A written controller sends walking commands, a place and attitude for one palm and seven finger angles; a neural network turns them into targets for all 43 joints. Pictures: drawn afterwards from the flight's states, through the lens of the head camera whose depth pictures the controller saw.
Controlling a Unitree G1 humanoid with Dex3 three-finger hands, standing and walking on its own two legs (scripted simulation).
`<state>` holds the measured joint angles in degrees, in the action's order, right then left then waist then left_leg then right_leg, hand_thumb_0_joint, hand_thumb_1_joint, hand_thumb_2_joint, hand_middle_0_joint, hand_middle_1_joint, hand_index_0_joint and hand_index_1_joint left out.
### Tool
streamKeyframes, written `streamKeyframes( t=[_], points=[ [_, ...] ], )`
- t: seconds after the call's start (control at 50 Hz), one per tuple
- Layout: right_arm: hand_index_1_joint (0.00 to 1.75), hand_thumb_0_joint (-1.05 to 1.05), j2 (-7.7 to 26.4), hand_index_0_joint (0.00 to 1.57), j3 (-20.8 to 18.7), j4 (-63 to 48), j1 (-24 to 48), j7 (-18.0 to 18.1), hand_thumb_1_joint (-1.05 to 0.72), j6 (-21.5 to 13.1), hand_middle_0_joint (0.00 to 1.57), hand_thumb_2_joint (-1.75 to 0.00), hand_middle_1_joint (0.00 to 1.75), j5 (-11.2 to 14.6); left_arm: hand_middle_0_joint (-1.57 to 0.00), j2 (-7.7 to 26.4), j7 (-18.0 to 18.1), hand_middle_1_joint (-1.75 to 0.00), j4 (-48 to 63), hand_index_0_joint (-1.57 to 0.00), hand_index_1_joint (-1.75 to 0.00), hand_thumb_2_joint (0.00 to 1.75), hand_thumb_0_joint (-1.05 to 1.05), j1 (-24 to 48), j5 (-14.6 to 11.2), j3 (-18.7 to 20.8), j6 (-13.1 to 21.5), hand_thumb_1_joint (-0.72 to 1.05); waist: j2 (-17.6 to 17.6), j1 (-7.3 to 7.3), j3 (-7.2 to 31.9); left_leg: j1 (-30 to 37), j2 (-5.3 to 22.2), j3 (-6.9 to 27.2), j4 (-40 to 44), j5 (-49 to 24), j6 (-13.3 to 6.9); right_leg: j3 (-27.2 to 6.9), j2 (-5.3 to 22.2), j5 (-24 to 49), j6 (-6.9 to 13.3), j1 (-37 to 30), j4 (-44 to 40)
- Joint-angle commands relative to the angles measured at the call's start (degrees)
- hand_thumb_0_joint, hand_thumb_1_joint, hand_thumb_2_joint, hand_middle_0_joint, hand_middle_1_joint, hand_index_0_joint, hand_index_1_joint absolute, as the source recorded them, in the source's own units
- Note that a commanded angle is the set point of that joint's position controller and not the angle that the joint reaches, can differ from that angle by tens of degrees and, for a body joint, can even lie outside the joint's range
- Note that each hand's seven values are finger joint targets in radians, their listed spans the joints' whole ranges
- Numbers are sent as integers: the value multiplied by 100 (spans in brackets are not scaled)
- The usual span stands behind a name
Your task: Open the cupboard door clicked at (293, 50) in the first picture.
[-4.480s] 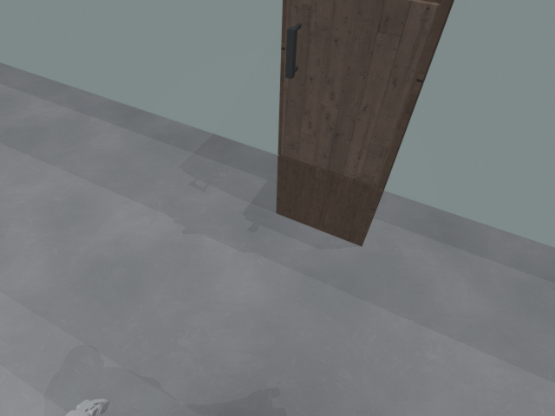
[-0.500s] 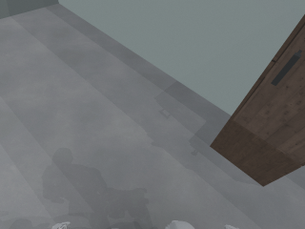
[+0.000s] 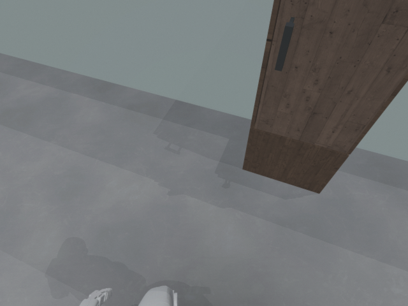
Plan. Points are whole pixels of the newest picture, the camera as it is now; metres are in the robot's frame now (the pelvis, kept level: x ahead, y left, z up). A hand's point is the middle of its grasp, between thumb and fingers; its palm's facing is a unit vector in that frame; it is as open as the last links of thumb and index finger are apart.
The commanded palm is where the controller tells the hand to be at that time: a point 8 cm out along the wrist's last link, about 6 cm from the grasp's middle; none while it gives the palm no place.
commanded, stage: turn to face it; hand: left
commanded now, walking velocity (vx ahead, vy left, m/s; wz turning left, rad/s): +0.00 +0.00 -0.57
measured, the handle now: (285, 44) +0.80 -0.22 +0.05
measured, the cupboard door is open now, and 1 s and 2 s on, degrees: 0 0 0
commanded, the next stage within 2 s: take the last steps up to it in 0.48 s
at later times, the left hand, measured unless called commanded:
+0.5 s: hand (104, 304) +0.14 +0.24 -0.16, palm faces -0.21 -0.96 -0.19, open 7.4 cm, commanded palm none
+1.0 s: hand out of the picture +0.09 +0.15 -0.16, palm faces -0.32 -0.92 -0.21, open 7.3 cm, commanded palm none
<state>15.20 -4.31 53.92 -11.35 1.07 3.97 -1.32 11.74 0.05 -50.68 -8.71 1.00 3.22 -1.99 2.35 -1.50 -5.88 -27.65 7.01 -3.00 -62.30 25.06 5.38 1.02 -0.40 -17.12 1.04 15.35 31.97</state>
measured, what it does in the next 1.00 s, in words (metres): steps on the spot, turning right: left foot, then right foot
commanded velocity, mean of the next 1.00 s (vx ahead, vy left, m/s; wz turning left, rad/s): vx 0.13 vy -0.05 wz -0.27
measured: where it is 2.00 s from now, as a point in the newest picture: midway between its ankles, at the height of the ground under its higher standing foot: (249, 289)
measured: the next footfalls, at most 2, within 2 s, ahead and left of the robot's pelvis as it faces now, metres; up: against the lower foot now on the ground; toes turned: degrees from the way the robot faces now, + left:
left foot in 0.20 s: +0.07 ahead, +0.13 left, +0.00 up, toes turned -2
right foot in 0.72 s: -0.02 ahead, -0.08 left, +0.00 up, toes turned -26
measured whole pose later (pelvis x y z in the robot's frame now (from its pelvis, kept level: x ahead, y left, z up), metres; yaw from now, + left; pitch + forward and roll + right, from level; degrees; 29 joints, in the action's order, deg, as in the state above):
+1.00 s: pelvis +0.03 -0.02 +0.01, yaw -21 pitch +0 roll -1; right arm 11.9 -4.3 59.6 -15.0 -0.4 1.7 -2.3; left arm 8.7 0.6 -61.7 -19.5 1.4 2.4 2.1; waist 2.0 -1.1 -0.2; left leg -30.5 7.9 -4.3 -56.3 17.6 3.7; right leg 5.1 -3.1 -17.5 4.0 3.4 20.3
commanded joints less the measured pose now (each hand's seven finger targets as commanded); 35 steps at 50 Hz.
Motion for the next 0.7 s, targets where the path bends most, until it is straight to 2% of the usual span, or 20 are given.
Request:
streamKeyframes(
  t=[0.0,0.08,0.12,0.16,0.18,0.2,0.22,0.24,0.26,0.3,0.32,0.38,0.46,0.5,0.56,0.58,0.6,0.64,0.66,0.68],
  points=[
    [30,0,330,20,-19,-560,145,7,-90,-231,20,-90,30,41,-20,1269,67,-30,321,-20,-30,90,0,-105,19,339,124,90,-975,207,904,-224,-109,44,567,-162,77,-1388,1337,3152,911,-830,-918],
    [30,0,316,20,10,-651,215,19,-90,-279,20,-90,30,85,-20,1379,46,-30,329,-20,-30,90,0,-67,35,373,67,90,-1227,221,919,313,-329,-23,1586,-110,-7,-1741,1262,2918,916,-570,-816],
    [30,0,312,20,11,-596,-66,42,-90,-318,20,-90,30,104,-20,1390,44,-30,359,-20,-30,90,0,101,32,380,38,90,-1161,81,993,796,-439,-108,2326,-346,-57,-1820,1165,2897,794,-452,-620],
    [30,0,379,20,13,-454,-544,77,-90,-389,20,-90,30,105,-20,1229,38,-30,390,-20,-30,90,0,282,-30,351,-11,90,-973,-160,1046,1847,-382,-85,3711,-1301,-157,-1681,834,2322,415,143,-153],
    [30,0,807,20,-44,-463,-635,97,-90,-452,20,-90,30,50,-20,884,10,-30,484,-20,-30,90,0,108,-78,295,-52,90,239,-139,1118,2533,604,1014,4394,-1517,-506,-1221,204,946,60,1024,645],
    [30,0,1251,20,-117,-571,-601,62,-90,-418,20,-90,30,23,-20,646,-43,-30,535,-20,-30,90,0,-69,-69,232,-54,90,1721,-49,980,2450,1847,2120,4733,-2071,-1042,-316,-281,-1566,-276,1636,1998],
    [30,0,1131,20,-92,-534,-462,103,-90,-438,20,-90,30,-8,-20,821,-8,-30,433,-20,-30,90,0,-29,32,273,-107,90,1771,-136,859,1931,2024,2305,4858,-1965,-1119,-626,-85,-1728,-373,1606,3002],
    [30,0,894,20,-26,-620,-215,124,-90,-457,20,-90,30,-10,-20,928,-51,-30,349,-20,-30,90,0,20,47,345,-95,90,1181,1,616,1596,1702,1889,4837,-1904,-1146,-662,36,-1386,-368,1584,3459],
    [30,0,732,20,25,-691,43,119,-90,-471,20,-90,30,-25,-20,878,-103,-30,281,-20,-30,90,0,-41,47,360,-83,90,732,147,455,1562,1408,1343,4719,-2148,-1167,-504,117,-995,-389,1601,3724],
    [30,0,582,20,58,-669,120,126,-90,-507,20,-90,30,0,-20,716,-150,-30,158,-20,-30,90,0,-223,31,310,-91,90,515,217,647,1902,1086,583,4559,-2837,-1143,-311,209,-610,-466,1610,3789],
    [30,0,535,20,47,-610,-49,122,-90,-516,20,-90,30,-4,-20,649,-143,-30,144,-20,-30,90,0,-182,21,287,-108,90,625,153,685,1970,1023,424,4516,-3119,-1145,-280,220,-556,-501,1529,3708],
    [30,0,517,20,10,-396,-414,112,-90,-520,20,-90,30,15,-20,533,-116,-30,128,-20,-30,90,0,-127,8,238,-124,90,587,38,836,2481,1102,221,4403,-3580,-1268,-117,280,-597,-550,1546,3233],
    [30,0,530,20,-44,-157,-705,98,-90,-493,20,-90,30,3,-20,397,-94,-30,125,-20,-30,90,0,94,14,185,-129,90,645,-96,815,2648,1239,189,4355,-3741,-1373,68,356,-833,-532,1362,2437],
    [30,0,540,20,-78,-35,-818,81,-90,-471,20,-90,30,-10,-20,354,-82,-30,114,-20,-30,90,0,247,16,149,-113,90,823,-188,798,2595,1289,138,4298,-3807,-1383,181,372,-968,-488,1118,1951],
    [30,0,600,20,-107,107,-842,54,-90,-441,20,-90,30,-31,-20,243,-48,-30,71,-20,-30,90,0,237,6,99,-70,90,879,-185,773,2351,1353,100,4212,-3656,-1371,322,294,-1012,-372,687,1295],
    [30,0,636,20,-114,143,-829,42,-90,-433,20,-90,30,-45,-20,225,-52,-30,23,-20,-30,90,0,132,-7,95,-48,90,894,-151,868,2391,1406,109,4178,-3389,-1325,365,262,-936,-330,560,1039],
    [30,0,662,20,-124,192,-861,24,-90,-428,20,-90,30,-51,-20,254,-69,-30,-18,-20,-30,90,0,66,1,92,-34,90,828,-145,898,2292,1469,156,4205,-2767,-1262,442,220,-895,-285,358,765],
    [30,0,672,20,-134,232,-762,17,-90,-414,20,-90,30,-49,-20,296,-110,-30,-155,-20,-30,90,0,-231,23,116,-6,90,617,33,837,1736,1442,82,4126,-1188,-1015,614,138,-344,-178,-342,-173],
    [30,0,613,20,-123,226,-657,8,-90,-407,20,-90,30,-27,-20,422,-116,-30,-292,-20,-30,90,0,-563,41,157,19,90,303,221,806,1092,1284,-143,3789,-380,-794,537,195,-83,-84,-1064,-797],
    [30,0,281,20,-53,134,-582,-17,-90,-391,20,-90,30,24,-20,851,-73,-30,-401,-20,-30,90,0,-949,94,250,73,90,-985,444,728,-143,736,-804,2628,674,-435,-550,1083,-1021,276,-1929,-1639]
  ],
)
